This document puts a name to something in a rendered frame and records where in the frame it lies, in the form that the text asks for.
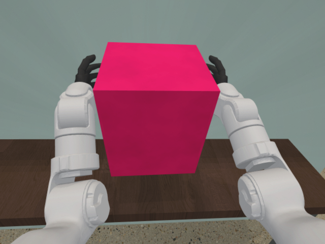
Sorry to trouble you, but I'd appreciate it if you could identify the left robot upper arm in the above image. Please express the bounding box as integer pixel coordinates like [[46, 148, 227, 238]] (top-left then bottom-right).
[[11, 179, 110, 244]]

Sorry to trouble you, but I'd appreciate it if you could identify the right robot forearm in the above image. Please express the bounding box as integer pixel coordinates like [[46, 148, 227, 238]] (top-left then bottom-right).
[[214, 83, 305, 206]]

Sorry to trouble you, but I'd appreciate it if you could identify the left robot hand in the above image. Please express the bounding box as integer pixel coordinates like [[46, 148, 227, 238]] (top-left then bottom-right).
[[75, 54, 101, 88]]

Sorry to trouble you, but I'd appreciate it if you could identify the carton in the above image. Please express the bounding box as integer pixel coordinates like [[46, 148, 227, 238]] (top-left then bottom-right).
[[93, 42, 220, 176]]

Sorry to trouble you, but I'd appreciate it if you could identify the right robot upper arm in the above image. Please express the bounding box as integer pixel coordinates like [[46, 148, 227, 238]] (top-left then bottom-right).
[[238, 167, 325, 244]]

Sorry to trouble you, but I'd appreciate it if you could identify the left robot forearm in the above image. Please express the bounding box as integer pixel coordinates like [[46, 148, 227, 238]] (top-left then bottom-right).
[[44, 82, 100, 221]]

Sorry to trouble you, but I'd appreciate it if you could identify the right robot hand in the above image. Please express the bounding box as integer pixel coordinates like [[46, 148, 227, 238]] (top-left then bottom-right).
[[206, 55, 228, 84]]

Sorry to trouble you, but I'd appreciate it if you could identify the table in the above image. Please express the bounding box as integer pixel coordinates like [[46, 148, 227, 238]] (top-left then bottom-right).
[[0, 139, 325, 244]]

